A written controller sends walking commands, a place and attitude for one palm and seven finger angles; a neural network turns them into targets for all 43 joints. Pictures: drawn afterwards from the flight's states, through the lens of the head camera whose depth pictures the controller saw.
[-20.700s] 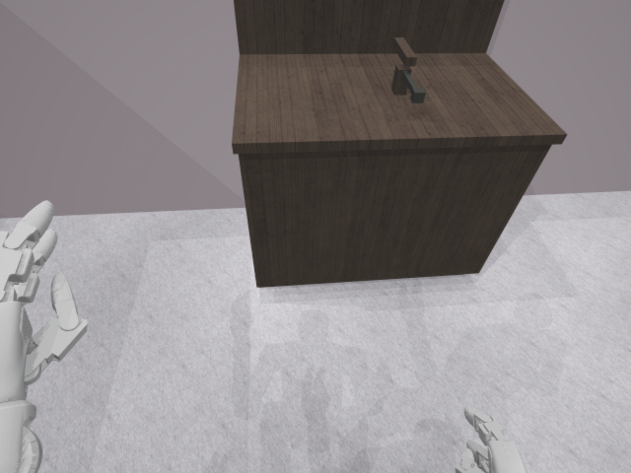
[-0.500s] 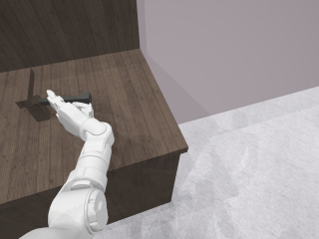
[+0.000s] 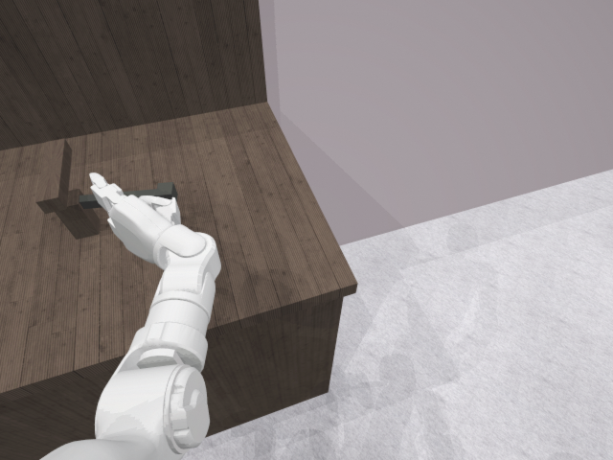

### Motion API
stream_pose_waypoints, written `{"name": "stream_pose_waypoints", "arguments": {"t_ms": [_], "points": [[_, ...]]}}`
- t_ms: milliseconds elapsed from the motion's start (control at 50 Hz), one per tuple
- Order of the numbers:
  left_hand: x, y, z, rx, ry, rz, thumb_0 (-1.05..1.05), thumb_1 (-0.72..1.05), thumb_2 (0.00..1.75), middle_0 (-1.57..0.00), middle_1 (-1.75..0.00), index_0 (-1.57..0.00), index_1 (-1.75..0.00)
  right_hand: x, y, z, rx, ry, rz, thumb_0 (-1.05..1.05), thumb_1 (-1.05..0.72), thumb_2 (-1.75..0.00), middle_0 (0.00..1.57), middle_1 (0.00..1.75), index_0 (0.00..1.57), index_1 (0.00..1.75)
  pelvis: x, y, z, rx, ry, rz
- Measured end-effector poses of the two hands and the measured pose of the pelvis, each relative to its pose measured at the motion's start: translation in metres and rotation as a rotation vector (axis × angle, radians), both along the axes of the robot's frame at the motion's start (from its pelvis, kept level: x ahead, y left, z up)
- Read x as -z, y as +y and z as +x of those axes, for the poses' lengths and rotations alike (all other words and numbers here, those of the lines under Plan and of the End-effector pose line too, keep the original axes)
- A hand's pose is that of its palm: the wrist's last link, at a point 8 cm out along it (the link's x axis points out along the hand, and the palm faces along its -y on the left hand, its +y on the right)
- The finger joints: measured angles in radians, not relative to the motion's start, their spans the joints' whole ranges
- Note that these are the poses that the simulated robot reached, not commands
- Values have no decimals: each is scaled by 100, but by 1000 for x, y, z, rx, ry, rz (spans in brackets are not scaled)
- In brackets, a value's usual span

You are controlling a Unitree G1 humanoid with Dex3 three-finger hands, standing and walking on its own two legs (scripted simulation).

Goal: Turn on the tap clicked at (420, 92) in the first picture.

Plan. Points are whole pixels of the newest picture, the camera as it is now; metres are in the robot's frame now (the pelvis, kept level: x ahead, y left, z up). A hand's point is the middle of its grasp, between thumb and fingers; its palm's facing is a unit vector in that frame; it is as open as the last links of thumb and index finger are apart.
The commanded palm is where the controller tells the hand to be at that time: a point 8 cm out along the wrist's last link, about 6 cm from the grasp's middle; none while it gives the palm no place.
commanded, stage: lift the hand up off the lever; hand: left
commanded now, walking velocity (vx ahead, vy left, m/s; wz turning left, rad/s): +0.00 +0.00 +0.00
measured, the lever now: (167, 194) +0.51 +0.21 +0.05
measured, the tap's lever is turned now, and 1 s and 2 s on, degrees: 78 78 78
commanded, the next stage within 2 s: draw the hand back beside the body in 0.80 s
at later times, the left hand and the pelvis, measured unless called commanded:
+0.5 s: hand (162, 199) +0.44 +0.19 +0.11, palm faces +0.80 -0.60 -0.10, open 7.8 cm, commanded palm +0.38 +0.20 +0.12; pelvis +0.00 +0.00 +0.01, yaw +0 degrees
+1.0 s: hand (184, 195) +0.43 +0.15 +0.12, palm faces +0.63 -0.76 -0.15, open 7.8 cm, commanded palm +0.36 +0.20 +0.13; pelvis +0.00 +0.00 +0.01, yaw -1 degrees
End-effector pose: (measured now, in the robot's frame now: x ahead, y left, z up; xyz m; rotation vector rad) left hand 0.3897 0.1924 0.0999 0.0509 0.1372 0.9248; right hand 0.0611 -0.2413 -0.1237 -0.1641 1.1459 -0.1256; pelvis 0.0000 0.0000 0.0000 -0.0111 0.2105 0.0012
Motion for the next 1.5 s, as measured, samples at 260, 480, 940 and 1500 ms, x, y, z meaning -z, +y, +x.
{"name": "stream_pose_waypoints", "arguments": {"t_ms": [260,480,940,1500], "points": [[-10,9,-5,-17,-2,5,2,90,90,-16,-15,-15,-15,-8,-4,15,-10,-40,-13,1,-91,-90,20,30,20,29,-4,-3,-1,-6,-19,2],[-17,10,-5,-9,-7,0,2,90,90,-16,-15,-15,-15,-12,-3,26,-8,-52,-13,1,-91,-90,20,30,20,29,-8,-1,4,-5,-33,3],[-26,-8,-9,45,27,22,2,90,90,-16,-15,-15,-15,-15,7,49,-35,-95,10,1,-91,-90,20,30,20,29,-11,-2,4,-4,-57,10],[-66,40,-116,757,-102,229,1,90,90,-18,-22,-17,-21,-73,12,91,-20,-374,-8,1,-91,-90,20,30,20,29,-39,8,-4,44,-294,8]]}}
